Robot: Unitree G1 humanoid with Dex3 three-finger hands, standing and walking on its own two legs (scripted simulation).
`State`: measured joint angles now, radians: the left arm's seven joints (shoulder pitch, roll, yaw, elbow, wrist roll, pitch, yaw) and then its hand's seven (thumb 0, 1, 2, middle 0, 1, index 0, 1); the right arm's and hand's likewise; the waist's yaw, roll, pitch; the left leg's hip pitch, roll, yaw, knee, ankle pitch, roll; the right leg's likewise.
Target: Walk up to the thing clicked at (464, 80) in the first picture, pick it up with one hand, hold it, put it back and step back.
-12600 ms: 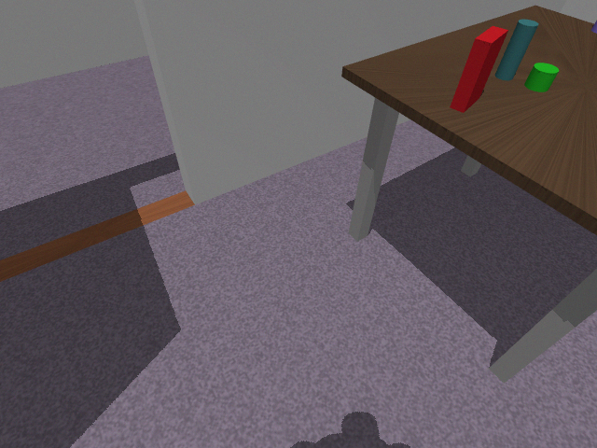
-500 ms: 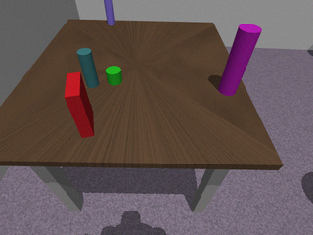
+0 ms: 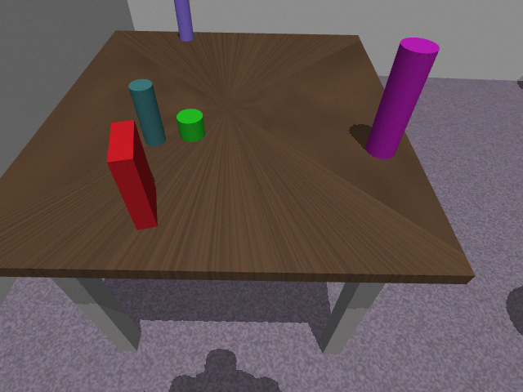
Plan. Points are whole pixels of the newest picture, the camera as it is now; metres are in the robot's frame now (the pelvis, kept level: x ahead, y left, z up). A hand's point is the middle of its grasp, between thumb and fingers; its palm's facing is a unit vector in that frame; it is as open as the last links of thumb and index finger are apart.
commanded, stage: stand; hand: left
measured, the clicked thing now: (135, 177) +0.48 +0.24 +0.06
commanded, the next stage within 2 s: rise first in 0.26 s
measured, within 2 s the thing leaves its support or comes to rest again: neither
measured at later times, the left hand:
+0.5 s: hand out of the picture +0.13 +0.24 -0.15, palm faces +0.10 -0.94 -0.32, open 8.5 cm
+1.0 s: hand (74, 353) +0.19 +0.27 -0.01, palm faces +0.31 -0.88 -0.36, open 17.2 cm
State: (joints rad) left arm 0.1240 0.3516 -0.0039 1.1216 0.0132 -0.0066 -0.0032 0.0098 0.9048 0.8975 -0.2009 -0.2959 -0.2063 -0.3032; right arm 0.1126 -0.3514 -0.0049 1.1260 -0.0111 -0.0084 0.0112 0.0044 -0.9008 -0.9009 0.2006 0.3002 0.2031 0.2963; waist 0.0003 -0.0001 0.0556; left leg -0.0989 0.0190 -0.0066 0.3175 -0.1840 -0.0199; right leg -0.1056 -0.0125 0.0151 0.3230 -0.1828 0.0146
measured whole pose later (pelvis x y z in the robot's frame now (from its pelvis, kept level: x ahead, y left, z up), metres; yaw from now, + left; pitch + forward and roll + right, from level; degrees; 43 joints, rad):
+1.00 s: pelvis +0.01 +0.01 -0.01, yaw +1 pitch -1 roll +0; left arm 0.37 0.30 0.19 0.17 -0.05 -0.08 0.08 0.00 -0.47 0.03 -0.06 -0.05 -0.07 -0.05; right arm 0.23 -0.22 -0.10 0.61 0.02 -0.08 -0.06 0.00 0.40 -0.05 0.06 0.05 0.06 0.05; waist 0.04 0.03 0.01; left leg -0.15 0.01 -0.02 0.42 -0.25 -0.01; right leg -0.14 -0.02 0.00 0.40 -0.25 0.02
